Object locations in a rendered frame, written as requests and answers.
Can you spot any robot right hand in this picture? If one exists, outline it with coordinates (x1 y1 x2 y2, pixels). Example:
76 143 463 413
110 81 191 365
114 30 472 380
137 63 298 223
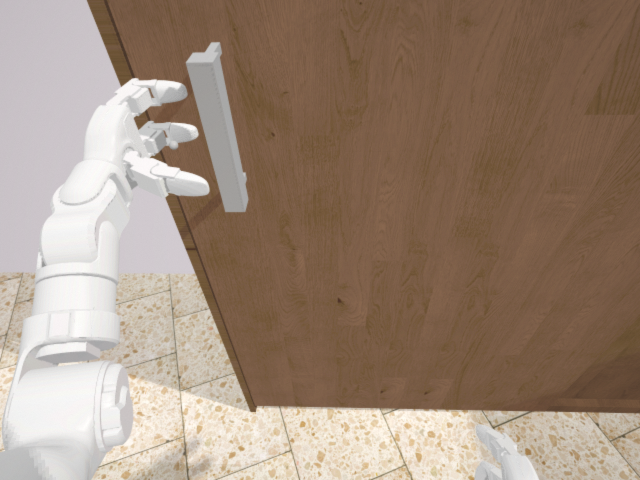
474 424 539 480

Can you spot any left robot forearm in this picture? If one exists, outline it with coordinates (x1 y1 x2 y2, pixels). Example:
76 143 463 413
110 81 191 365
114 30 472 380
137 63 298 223
2 160 133 451

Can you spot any robot left upper arm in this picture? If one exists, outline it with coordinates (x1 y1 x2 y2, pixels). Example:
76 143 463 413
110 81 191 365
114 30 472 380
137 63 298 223
0 360 134 480

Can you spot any wardrobe door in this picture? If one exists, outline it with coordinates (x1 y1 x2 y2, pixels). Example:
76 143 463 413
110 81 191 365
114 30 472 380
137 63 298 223
107 0 640 412
559 317 640 400

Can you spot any handle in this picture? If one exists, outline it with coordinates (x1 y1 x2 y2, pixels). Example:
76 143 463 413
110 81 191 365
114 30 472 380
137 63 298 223
186 42 248 212

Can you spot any robot left hand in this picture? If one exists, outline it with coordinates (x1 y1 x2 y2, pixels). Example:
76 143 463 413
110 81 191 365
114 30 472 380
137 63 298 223
83 78 210 198

